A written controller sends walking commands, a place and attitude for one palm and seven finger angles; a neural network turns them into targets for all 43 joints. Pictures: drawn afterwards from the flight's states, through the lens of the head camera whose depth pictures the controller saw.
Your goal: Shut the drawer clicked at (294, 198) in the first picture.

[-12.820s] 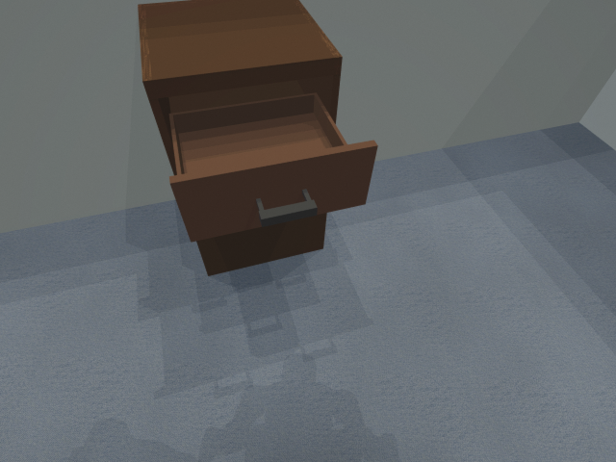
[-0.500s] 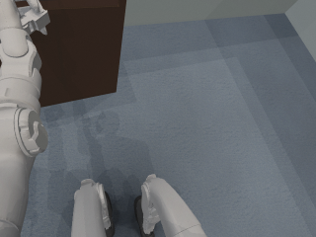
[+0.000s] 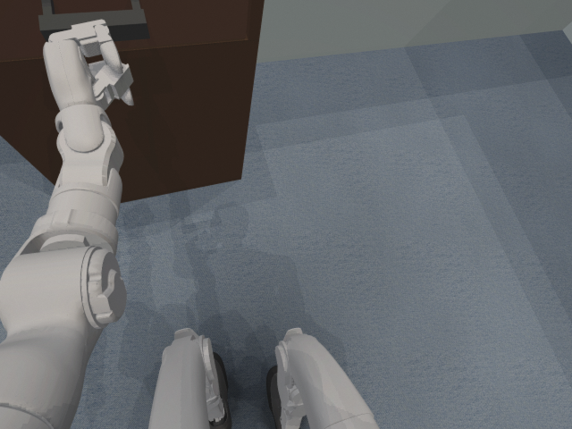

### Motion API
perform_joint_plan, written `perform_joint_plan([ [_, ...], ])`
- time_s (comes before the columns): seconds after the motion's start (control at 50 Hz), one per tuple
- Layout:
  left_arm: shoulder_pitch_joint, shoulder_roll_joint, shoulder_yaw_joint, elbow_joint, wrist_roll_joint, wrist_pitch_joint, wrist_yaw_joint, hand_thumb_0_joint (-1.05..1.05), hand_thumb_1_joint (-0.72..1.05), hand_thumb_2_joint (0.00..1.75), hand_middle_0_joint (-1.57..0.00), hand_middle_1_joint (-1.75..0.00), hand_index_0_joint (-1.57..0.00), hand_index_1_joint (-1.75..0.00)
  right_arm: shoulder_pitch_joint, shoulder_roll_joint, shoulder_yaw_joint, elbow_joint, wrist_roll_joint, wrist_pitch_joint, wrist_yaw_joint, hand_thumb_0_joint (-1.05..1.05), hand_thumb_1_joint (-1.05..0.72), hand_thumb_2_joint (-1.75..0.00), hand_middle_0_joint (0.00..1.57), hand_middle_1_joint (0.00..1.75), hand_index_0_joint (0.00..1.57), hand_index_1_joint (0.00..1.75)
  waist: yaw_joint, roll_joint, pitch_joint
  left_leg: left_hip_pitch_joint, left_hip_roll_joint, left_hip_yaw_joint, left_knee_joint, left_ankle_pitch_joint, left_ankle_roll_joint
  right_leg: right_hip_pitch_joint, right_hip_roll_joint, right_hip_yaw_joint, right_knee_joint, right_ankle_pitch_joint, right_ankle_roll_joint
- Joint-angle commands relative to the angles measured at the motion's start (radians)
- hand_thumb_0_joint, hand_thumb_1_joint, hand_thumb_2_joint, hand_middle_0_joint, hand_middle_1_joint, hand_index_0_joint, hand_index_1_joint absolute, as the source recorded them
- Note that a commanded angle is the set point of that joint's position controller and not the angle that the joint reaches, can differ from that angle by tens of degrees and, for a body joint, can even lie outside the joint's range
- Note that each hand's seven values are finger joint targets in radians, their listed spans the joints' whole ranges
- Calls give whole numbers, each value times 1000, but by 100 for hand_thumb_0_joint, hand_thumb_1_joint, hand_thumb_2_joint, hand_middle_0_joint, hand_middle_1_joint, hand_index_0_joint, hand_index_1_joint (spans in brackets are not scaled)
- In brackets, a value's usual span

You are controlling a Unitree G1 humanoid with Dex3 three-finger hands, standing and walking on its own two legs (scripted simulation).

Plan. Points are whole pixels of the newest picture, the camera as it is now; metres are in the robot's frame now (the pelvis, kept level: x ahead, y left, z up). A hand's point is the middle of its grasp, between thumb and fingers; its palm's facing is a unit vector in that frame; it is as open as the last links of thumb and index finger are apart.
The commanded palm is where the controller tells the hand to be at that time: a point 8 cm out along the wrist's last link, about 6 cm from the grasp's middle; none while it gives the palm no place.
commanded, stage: pull the fist back off the drawer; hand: left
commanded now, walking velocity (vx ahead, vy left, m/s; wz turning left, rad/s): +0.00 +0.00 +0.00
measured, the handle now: (94, 14) +0.65 +0.19 +0.05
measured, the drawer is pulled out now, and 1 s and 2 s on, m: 0.00 0.00 0.00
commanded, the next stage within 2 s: draw the hand back to the body in 0.02 s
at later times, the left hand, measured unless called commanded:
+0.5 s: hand (59, 108) +0.45 +0.18 +0.13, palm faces +0.24 -0.97 -0.03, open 3.2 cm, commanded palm +0.40 +0.22 +0.14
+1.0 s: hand out of the picture +0.30 +0.21 +0.24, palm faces +0.29 -0.92 -0.26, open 3.2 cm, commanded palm +0.25 +0.26 +0.26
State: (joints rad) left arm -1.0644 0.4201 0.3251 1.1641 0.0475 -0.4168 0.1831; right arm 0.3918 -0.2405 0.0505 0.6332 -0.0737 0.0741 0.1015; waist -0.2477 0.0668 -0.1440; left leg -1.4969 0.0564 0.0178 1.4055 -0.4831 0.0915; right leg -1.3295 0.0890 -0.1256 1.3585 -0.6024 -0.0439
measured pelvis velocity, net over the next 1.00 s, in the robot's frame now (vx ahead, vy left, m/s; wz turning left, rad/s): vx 0.05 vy -0.01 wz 0.08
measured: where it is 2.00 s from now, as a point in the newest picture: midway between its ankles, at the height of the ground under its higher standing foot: (252, 416)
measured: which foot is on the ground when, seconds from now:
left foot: down 0.00-1.00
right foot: down 0.00-1.00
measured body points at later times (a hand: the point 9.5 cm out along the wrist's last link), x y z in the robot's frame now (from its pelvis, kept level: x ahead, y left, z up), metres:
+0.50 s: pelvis +0.05 -0.01 +0.08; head +0.15 +0.00 +0.52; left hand +0.43 +0.23 +0.14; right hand +0.16 -0.26 -0.04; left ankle +0.07 +0.07 -0.58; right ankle +0.01 -0.10 -0.58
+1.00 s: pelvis +0.05 -0.01 +0.15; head +0.05 -0.03 +0.60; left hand +0.28 +0.26 +0.25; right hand +0.27 -0.21 +0.07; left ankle +0.07 +0.07 -0.58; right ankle +0.01 -0.10 -0.58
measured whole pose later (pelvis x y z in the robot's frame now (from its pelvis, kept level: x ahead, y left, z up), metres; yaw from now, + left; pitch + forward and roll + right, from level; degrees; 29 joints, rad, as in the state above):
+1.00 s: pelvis +0.05 -0.01 +0.15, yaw +5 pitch +0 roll -1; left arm 0.18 0.30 0.08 -0.04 -0.10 -0.03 0.10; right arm 0.17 -0.23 0.07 0.51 0.05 0.07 -0.08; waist 0.02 0.06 -0.02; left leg -0.28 -0.02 0.06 0.52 -0.24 0.05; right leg -0.14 0.06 -0.03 0.47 -0.33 -0.05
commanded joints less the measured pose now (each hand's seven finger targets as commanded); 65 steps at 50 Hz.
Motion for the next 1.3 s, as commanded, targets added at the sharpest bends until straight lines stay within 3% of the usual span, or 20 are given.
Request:
perform_joint_plan([
  [0.0,-460,112,-22,-257,-2,-103,12,0,90,90,-140,-160,-140,-160,200,-212,-90,-17,-2,11,-10,0,-90,-90,20,30,20,30,-18,184,-589,783,21,-199,-153,316,-62,28,-11,60,-184,261,12],
  [0.1,-400,90,-24,-216,0,-130,15,0,90,90,-140,-160,-140,-160,196,-205,-96,-8,-4,31,-6,0,-90,-90,20,30,20,30,-9,147,-581,779,10,-175,-136,392,-61,67,-9,66,-185,322,12],
  [0.16,-219,131,28,-402,-29,-129,-1,0,90,90,-140,-160,-140,-160,173,-199,-104,-75,13,54,-5,0,-90,-90,20,30,20,30,90,200,-746,897,-3,-132,-174,549,-68,246,-9,83,-199,476,6],
  [0.2,-55,90,-2,-534,-56,-99,-20,0,90,90,-140,-160,-140,-160,147,-184,-106,-117,36,71,-1,0,-90,-90,20,30,20,30,125,171,-776,963,-6,-114,-218,626,-71,360,-5,85,-241,561,8],
  [0.26,131,-8,-79,-667,-112,-28,-50,0,90,90,-140,-160,-140,-160,114,-170,-105,-153,70,71,-16,0,-90,-90,20,30,20,30,119,48,-698,927,-20,-76,-276,600,-52,528,-6,99,-318,677,22],
  [0.3,211,15,-62,-741,-145,1,-57,0,90,90,-140,-160,-140,-160,92,-172,-106,-158,89,60,-37,0,-90,-90,20,30,20,30,131,-16,-610,903,-23,-60,-320,546,-47,599,-10,107,-368,697,32],
  [0.34,251,-19,-96,-836,-165,-6,-60,0,90,90,-140,-160,-140,-160,69,-161,-104,-162,96,36,-53,0,-90,-90,20,30,20,30,132,-43,-561,906,-31,-46,-355,515,-41,661,-17,117,-406,722,40],
  [0.38,293,-52,-140,-875,-173,-20,-67,0,90,90,-140,-160,-140,-160,47,-156,-102,-148,101,15,-66,0,-90,-90,20,30,20,30,127,-6,-490,971,-28,-47,-381,518,-45,630,-21,112,-431,695,39],
  [0.44,410,-84,-184,-853,-181,-19,-97,0,90,90,-140,-160,-140,-160,11,-156,-97,-142,104,-2,-77,0,-90,-90,20,30,20,30,130,-22,-374,984,-31,-47,-431,457,-45,633,-24,109,-482,621,39],
  [0.48,478,-88,-196,-879,-187,-10,-120,0,90,90,-140,-160,-140,-160,-15,-155,-95,-157,110,-7,-82,0,-90,-90,20,30,20,30,152,27,-350,1033,-36,-42,-459,475,-47,656,-30,111,-507,627,34],
  [0.6,656,-65,-181,-1040,-244,45,-170,0,90,90,-140,-160,-140,-160,-115,-150,-82,-227,128,-29,-107,0,-90,-90,20,30,20,30,202,0,-300,1102,-42,-44,-552,458,-43,773,-42,106,-580,620,32],
  [0.62,736,24,-218,-1079,-141,120,-128,0,90,90,-140,-160,-140,-160,-166,-136,-83,-254,128,12,-120,0,-90,-90,20,30,20,30,243,-4,-321,1169,-31,-45,-635,434,-56,844,-71,160,-654,618,25],
  [0.64,749,-22,-244,-1150,-146,160,-110,0,90,90,-140,-160,-140,-160,-183,-122,-76,-287,134,26,-133,0,-90,-90,20,30,20,30,218,-14,-265,1173,-33,-32,-666,405,-48,874,-75,157,-694,607,29],
  [0.7,793,32,-200,-1185,-135,231,-67,0,90,90,-140,-160,-140,-160,-234,-124,-59,-292,135,37,-168,0,-90,-90,20,30,20,30,222,-72,-152,1181,-30,-36,-741,333,-41,926,-80,167,-783,544,33],
  [0.72,816,15,-214,-1203,-136,247,-62,0,90,90,-140,-160,-140,-160,-253,-119,-55,-295,134,32,-176,0,-90,-90,20,30,20,30,223,-60,-120,1195,-29,-32,-766,316,-41,944,-84,162,-803,514,29],
  [0.76,805,43,-194,-1263,-134,262,-56,0,90,90,-140,-160,-140,-160,-285,-121,-48,-296,136,17,-190,0,-90,-90,20,30,20,30,233,-34,-99,1268,-27,-40,-816,318,-37,957,-78,158,-856,477,23],
  [0.78,843,14,-214,-1276,-136,275,-55,0,90,90,-140,-160,-140,-160,-287,-112,-43,-291,133,6,-193,0,-90,-90,20,30,20,30,231,-8,-94,1307,-27,-39,-840,322,-39,983,-80,155,-868,475,18],
  [0.92,1082,17,-172,-1422,-149,327,-73,0,90,90,-140,-160,-140,-160,-331,-111,-32,-277,122,-51,-193,0,-90,-90,20,30,20,30,261,-48,-4,1421,-22,-41,-964,362,-38,1086,-80,147,-992,495,17],
  [1.2,1467,100,13,-1836,-150,295,-75,0,90,90,-140,-160,-140,-160,-331,-109,-55,-240,101,-165,-162,0,-90,-90,20,30,20,30,292,13,31,1503,-17,-35,-1002,497,-44,1162,-83,142,-1048,585,15],
  [1.28,1571,104,61,-1878,-159,282,-75,0,90,90,-140,-160,-140,-160,-334,-105,-66,-237,103,-189,-163,0,-90,-90,20,30,20,30,297,-24,81,1474,-15,-31,-998,468,-43,1158,-84,147,-1052,569,15],
])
